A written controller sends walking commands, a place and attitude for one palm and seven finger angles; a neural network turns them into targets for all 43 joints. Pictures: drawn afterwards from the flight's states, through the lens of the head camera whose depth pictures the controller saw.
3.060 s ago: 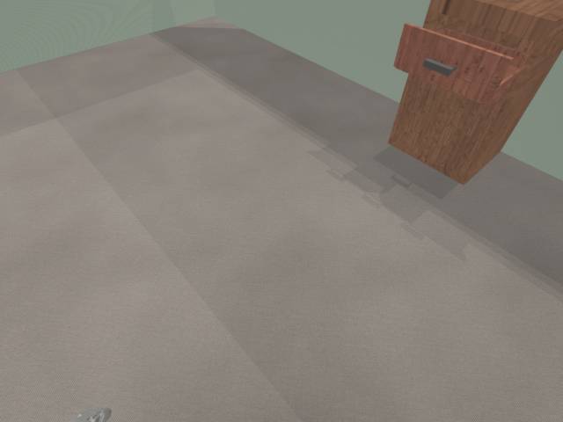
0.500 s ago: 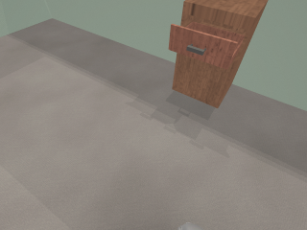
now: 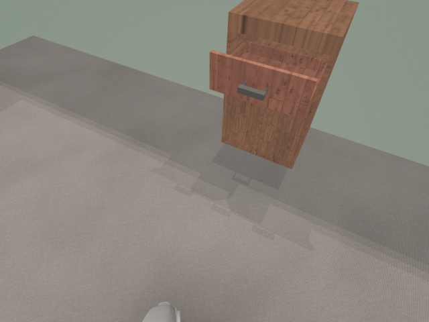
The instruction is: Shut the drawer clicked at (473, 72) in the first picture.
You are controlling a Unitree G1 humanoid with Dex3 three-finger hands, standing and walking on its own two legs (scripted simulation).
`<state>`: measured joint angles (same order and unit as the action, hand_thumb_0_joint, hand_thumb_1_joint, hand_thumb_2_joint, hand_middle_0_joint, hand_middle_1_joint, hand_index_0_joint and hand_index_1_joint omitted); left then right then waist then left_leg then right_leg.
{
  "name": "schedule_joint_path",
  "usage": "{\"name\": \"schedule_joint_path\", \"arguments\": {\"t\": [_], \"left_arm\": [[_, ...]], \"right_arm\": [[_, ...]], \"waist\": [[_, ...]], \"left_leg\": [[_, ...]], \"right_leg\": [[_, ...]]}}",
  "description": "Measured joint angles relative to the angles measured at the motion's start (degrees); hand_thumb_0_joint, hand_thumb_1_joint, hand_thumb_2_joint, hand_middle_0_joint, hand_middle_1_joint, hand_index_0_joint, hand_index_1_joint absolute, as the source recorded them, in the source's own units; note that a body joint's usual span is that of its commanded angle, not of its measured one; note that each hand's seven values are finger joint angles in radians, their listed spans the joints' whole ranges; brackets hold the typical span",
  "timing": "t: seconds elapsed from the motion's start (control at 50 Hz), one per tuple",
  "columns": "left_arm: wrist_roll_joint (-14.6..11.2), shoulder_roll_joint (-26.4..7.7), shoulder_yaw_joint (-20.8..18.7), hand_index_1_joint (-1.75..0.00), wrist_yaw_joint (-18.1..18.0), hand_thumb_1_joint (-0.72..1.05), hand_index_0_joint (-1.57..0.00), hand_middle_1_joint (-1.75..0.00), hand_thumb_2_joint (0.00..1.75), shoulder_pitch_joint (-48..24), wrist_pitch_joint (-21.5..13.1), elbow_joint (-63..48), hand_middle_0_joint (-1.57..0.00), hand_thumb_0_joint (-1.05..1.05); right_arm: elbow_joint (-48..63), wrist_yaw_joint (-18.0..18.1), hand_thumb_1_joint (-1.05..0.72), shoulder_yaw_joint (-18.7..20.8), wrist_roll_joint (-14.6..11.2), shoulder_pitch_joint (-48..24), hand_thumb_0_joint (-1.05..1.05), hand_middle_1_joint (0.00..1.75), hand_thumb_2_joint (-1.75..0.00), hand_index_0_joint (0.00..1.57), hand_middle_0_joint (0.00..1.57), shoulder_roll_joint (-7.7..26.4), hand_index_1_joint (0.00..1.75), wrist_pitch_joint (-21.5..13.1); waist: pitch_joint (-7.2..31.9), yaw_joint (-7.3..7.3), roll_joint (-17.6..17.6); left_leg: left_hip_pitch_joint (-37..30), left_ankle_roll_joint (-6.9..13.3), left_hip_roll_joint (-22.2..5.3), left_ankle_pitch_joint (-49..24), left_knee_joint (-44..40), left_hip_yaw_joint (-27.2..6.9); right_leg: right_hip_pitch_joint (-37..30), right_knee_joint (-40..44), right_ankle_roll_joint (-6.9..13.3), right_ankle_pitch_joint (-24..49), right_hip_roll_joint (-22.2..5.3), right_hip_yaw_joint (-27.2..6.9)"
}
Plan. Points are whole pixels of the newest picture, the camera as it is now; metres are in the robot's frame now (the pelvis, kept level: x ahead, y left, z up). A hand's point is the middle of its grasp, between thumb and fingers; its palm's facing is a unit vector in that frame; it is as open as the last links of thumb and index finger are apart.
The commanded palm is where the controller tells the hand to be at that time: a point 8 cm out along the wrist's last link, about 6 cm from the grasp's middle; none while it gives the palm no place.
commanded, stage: walk to a spot facing it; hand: left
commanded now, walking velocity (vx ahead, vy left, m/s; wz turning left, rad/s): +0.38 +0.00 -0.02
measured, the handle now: (253, 89) +0.98 -0.12 -0.13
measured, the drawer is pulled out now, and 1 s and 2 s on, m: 0.22 0.22 0.22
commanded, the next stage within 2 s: turn to face it in 0.38 s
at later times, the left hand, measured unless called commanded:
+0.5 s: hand (135, 247) +0.31 +0.21 -0.16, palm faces -0.12 -0.98 -0.18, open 7.4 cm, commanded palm none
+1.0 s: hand (171, 204) +0.44 +0.14 -0.16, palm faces -0.27 -0.94 -0.21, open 7.3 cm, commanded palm none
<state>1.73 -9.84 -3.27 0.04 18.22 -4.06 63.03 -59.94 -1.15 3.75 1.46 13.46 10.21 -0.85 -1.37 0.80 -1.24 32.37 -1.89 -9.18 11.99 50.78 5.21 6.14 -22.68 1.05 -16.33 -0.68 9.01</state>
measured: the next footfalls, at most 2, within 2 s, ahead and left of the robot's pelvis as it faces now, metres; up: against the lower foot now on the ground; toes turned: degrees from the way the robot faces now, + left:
left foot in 0.14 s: +0.21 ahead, +0.15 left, +0.00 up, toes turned +10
right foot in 0.62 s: +0.39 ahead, -0.11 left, +0.00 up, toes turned -22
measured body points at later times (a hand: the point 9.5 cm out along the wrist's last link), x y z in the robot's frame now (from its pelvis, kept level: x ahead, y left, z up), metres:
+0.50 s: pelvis +0.22 +0.04 +0.00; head +0.23 +0.04 +0.45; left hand +0.32 +0.27 -0.15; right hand +0.16 -0.17 -0.16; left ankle +0.17 +0.14 -0.74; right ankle +0.30 -0.09 -0.69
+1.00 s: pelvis +0.31 -0.01 +0.00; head +0.32 -0.02 +0.44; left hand +0.46 +0.19 -0.15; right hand +0.31 -0.26 -0.15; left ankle +0.36 +0.13 -0.70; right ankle +0.35 -0.09 -0.74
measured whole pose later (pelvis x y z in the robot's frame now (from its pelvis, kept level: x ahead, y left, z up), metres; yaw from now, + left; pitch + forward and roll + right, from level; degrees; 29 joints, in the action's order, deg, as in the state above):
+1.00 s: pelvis +0.31 -0.01 +0.00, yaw -20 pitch +0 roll +0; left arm 1.5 -9.6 -3.7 0.1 10.5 1.0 55.8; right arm -55.0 1.0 2.4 1.2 9.2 11.0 2.1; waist -1.1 -0.8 -0.8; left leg 24.5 -3.3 -5.0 22.1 50.4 2.0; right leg 18.6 -25.8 5.6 -7.6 3.4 4.1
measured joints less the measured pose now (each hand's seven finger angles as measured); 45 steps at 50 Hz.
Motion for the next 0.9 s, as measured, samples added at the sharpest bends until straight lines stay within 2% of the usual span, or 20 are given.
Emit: {"name": "schedule_joint_path", "arguments": {"t": [0.06,0.12,0.14,0.18,0.22,0.24,0.28,0.38,0.48,0.56,0.6,0.62,0.64,0.66,0.68,0.72,0.74,0.8,0.9], "left_arm": [[0.09,-0.03,0.18,-0.30,0.22,0.93,-0.20,-0.30,0.90,1.93,0.21,1.29,-0.20,0.00],[0.03,-0.17,0.00,-0.30,0.40,0.92,-0.20,-0.30,0.90,3.95,0.63,2.17,-0.20,0.01],[-0.15,-0.13,-0.12,-0.30,0.48,0.92,-0.20,-0.30,0.90,4.56,0.92,2.40,-0.20,0.01],[-0.46,-0.39,-0.26,-0.30,0.69,0.91,-0.20,-0.30,0.90,3.98,2.12,2.89,-0.20,0.01],[-0.47,-0.62,-0.47,-0.30,0.86,0.91,-0.20,-0.30,0.90,2.90,2.72,2.99,-0.20,0.01],[-0.35,-0.76,-0.61,-0.30,1.00,0.91,-0.20,-0.30,0.90,2.15,2.81,2.84,-0.20,0.01],[-0.16,-0.94,-0.84,-0.30,1.14,0.91,-0.20,-0.30,0.90,0.43,2.92,1.97,-0.20,0.01],[0.15,-0.61,-1.35,-0.30,1.19,0.91,-0.20,-0.30,0.90,-3.25,3.77,-1.49,-0.20,0.01],[0.17,-0.42,-1.64,-0.30,1.82,0.91,-0.19,-0.30,0.90,-7.17,4.80,-4.17,-0.19,0.01],[0.10,-0.49,-1.46,-0.30,1.90,0.91,-0.19,-0.30,0.90,-10.16,4.62,-5.80,-0.19,0.01],[0.19,-0.69,-1.17,-0.30,1.94,0.91,-0.19,-0.30,0.90,-11.11,3.87,-6.71,-0.19,0.01],[0.26,-1.20,-0.95,-0.30,1.99,0.91,-0.20,-0.30,0.90,-11.25,3.10,-7.31,-0.20,0.01],[0.16,-1.33,-1.01,-0.30,1.75,0.91,-0.20,-0.30,0.90,-11.70,2.26,-7.67,-0.20,0.01],[-0.28,-1.12,-0.91,-0.30,1.34,0.91,-0.20,-0.30,0.90,-12.21,1.81,-8.00,-0.20,0.01],[-0.62,-0.91,-0.73,-0.30,0.98,0.91,-0.20,-0.30,0.90,-12.44,1.68,-8.30,-0.20,0.01],[-0.98,-0.56,-0.51,-0.30,0.27,0.91,-0.20,-0.30,0.90,-12.27,2.11,-8.46,-0.20,0.01],[-1.01,-0.38,-0.41,-0.30,-0.04,0.91,-0.20,-0.30,0.90,-11.99,2.43,-8.30,-0.20,0.01],[-0.71,0.13,-0.18,-0.30,-0.51,0.91,-0.20,-0.30,0.90,-10.90,3.38,-7.42,-0.20,0.01],[-0.52,0.62,-0.26,-0.30,-0.31,0.92,-0.20,-0.30,0.90,-9.38,4.31,-6.78,-0.20,0.01]], "right_arm": [[1.12,-0.72,-0.94,-0.03,-0.16,-2.06,0.01,0.30,-0.90,0.19,0.20,0.85,0.30,-0.48],[2.17,-0.87,-0.93,-0.29,-0.12,-3.24,0.01,0.30,-0.90,0.19,0.20,1.29,0.30,-1.55],[2.55,-0.69,-0.93,-0.36,0.14,-3.56,0.01,0.30,-0.90,0.19,0.20,1.44,0.30,-2.27],[2.92,-0.02,-0.92,-0.60,0.41,-4.22,0.00,0.30,-0.90,0.19,0.20,0.90,0.30,-3.29],[2.74,0.66,-0.92,-1.03,0.34,-3.82,0.00,0.30,-0.90,0.19,0.20,0.04,0.30,-3.50],[2.48,0.96,-0.92,-1.25,0.34,-3.28,0.00,0.30,-0.90,0.19,0.20,-0.50,0.30,-3.60],[1.53,1.57,-0.92,-1.61,0.21,-1.79,0.00,0.30,-0.90,0.20,0.20,-1.62,0.30,-3.90],[-0.84,2.37,-0.95,-1.43,-0.12,2.57,-0.01,0.30,-0.90,0.20,0.20,-1.80,0.30,-3.88],[-2.52,2.04,-0.93,-1.56,-0.02,5.97,0.00,0.30,-0.90,0.20,0.20,-2.40,0.30,-3.06],[-3.14,1.86,-0.92,-1.40,0.11,7.68,0.00,0.30,-0.90,0.20,0.20,-2.51,0.30,-2.19],[-3.34,1.76,-0.92,-1.31,-0.07,8.73,0.00,0.30,-0.90,0.20,0.20,-2.35,0.30,-1.56],[-3.38,1.58,-0.91,-1.33,-0.31,9.57,0.00,0.30,-0.90,0.20,0.20,-2.53,0.30,-1.20],[-3.47,1.47,-0.91,-1.36,-0.62,9.44,0.00,0.30,-0.90,0.20,0.20,-2.42,0.30,-0.58],[-3.37,1.63,-0.91,-1.33,-0.85,8.54,0.00,0.30,-0.90,0.20,0.20,-2.04,0.30,0.21],[-3.12,1.89,-0.91,-1.26,-0.96,7.37,0.00,0.30,-0.90,0.20,0.20,-1.64,0.30,0.90],[-2.15,2.20,-0.91,-1.09,-0.78,4.76,0.00,0.30,-0.90,0.20,0.20,-0.93,0.30,1.77],[-1.47,2.28,-0.91,-1.06,-0.61,3.42,0.00,0.30,-0.90,0.20,0.20,-0.59,0.30,2.02],[1.18,2.39,-0.91,-1.00,-0.22,-0.02,0.00,0.30,-0.90,0.20,0.20,0.13,0.30,2.28],[4.17,2.25,-0.91,-1.09,-0.03,-3.38,0.00,0.30,-0.90,0.19,0.20,0.76,0.30,2.47]], "waist": [[-0.31,-1.19,0.55],[-0.62,-2.14,1.61],[-0.73,-2.13,1.90],[-1.58,-2.01,3.07],[-1.58,-1.96,3.53],[-1.47,-1.90,3.69],[-1.20,-1.99,3.80],[-0.22,-1.84,3.29],[-1.30,-0.72,2.41],[-3.20,1.02,1.26],[-3.86,1.49,0.33],[-3.71,1.61,0.66],[-3.84,1.26,0.51],[-4.50,1.11,-0.11],[-5.02,1.06,-0.57],[-5.32,0.90,-0.90],[-5.10,0.86,-0.96],[-3.67,0.98,-0.72],[-1.34,0.04,-0.28]], "left_leg": [[-1.65,0.60,0.48,-1.10,-7.78,0.67],[-6.45,1.40,1.99,-0.66,-14.76,2.25],[-7.65,2.28,2.45,-1.58,-15.70,2.59],[-7.96,3.95,3.18,0.91,-11.87,3.82],[-10.69,4.56,3.61,2.97,-12.78,5.29],[-12.52,4.28,3.91,2.85,-14.57,5.98],[-16.18,4.21,4.56,2.44,-18.65,7.32],[-23.60,4.00,5.71,2.11,-26.71,10.44],[-29.03,2.48,5.47,4.40,-29.22,13.42],[-31.65,0.38,3.81,8.66,-26.33,15.68],[-31.65,-0.96,1.75,12.34,-21.34,16.24],[-30.07,-1.29,0.72,14.27,-15.93,15.97],[-26.51,-1.46,-0.10,16.62,-7.01,13.64],[-22.35,-1.49,0.02,18.76,2.33,9.62],[-18.40,-1.49,0.77,19.48,10.22,5.95],[-12.05,-1.53,1.87,16.97,19.45,1.66],[-9.54,-1.64,1.97,15.05,20.92,0.51],[-4.65,-2.01,1.94,11.35,17.92,-1.36],[-3.26,-2.14,2.48,8.62,9.34,-3.06]], "right_leg": [[-3.14,0.21,-1.37,-2.55,-0.24,0.18],[-5.18,-3.23,-3.08,-7.21,-1.47,-0.09],[-4.14,-7.64,-2.89,-9.49,-2.22,-0.48],[1.94,-24.71,-1.35,-12.41,-2.78,-3.87],[8.98,-39.65,-0.15,-9.50,-2.42,-5.94],[12.02,-43.88,0.07,-7.07,-2.63,-6.08],[17.13,-47.12,0.00,-3.16,-3.31,-6.00],[25.41,-42.99,-1.16,2.53,-4.90,-5.55],[26.76,-30.15,-1.74,5.13,-5.90,-3.43],[23.80,-19.52,-0.45,5.16,-4.55,-1.75],[20.51,-14.84,0.54,6.32,-2.94,-0.37],[18.36,-12.44,1.87,9.26,-2.74,0.06],[18.94,-14.14,3.75,7.75,-2.27,0.08],[19.44,-16.21,4.76,5.50,-1.63,0.11],[19.28,-16.91,5.19,3.94,-1.05,0.05],[17.82,-15.14,5.05,3.54,0.06,-0.41],[16.98,-13.42,4.55,4.42,0.58,-0.71],[15.20,-8.80,5.05,6.50,1.72,-1.86],[13.42,-4.68,4.97,8.20,2.96,-3.62]]}}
